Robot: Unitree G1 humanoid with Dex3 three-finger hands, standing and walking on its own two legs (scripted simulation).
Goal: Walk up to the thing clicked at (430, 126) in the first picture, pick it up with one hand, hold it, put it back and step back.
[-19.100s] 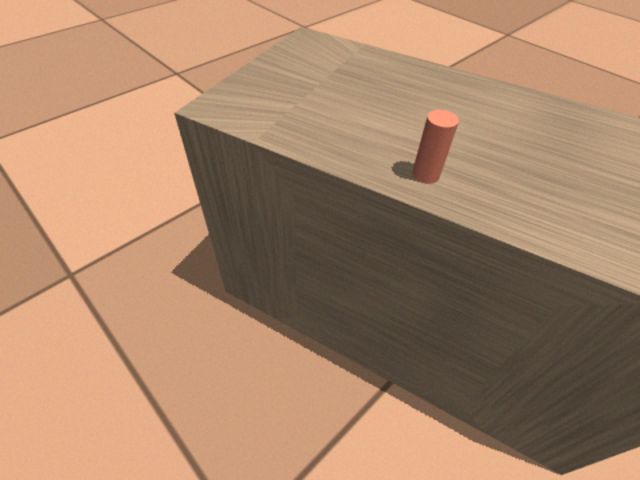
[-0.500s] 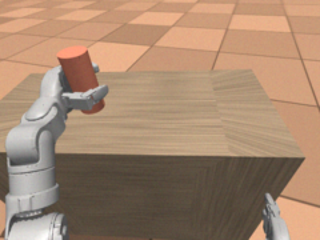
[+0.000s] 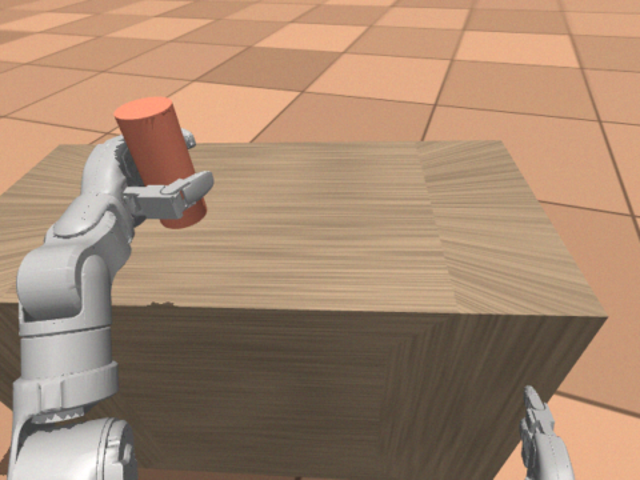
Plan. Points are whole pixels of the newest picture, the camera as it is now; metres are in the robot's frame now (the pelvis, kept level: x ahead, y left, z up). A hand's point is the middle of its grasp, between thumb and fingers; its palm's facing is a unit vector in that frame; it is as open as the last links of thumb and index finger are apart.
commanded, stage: crouch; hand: left
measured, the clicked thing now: (165, 166) +0.35 +0.17 +0.27
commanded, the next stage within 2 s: lower in 1.00 s
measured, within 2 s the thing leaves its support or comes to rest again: neither
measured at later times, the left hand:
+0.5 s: hand (187, 198) +0.42 +0.19 +0.18, palm faces +0.18 -0.98 +0.01, open 7.9 cm
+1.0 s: hand (194, 204) +0.46 +0.20 +0.15, palm faces +0.19 -0.98 +0.00, open 7.9 cm
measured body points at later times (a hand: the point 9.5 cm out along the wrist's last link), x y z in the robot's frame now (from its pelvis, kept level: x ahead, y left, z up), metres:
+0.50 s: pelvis +0.00 +0.00 +0.00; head +0.00 -0.01 +0.45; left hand +0.41 +0.24 +0.18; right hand +0.16 -0.26 -0.06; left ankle +0.03 +0.13 -0.72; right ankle +0.02 -0.14 -0.72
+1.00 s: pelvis +0.02 +0.00 +0.00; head +0.04 +0.00 +0.45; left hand +0.44 +0.25 +0.15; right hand +0.17 -0.26 -0.06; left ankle +0.03 +0.13 -0.72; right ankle +0.02 -0.14 -0.72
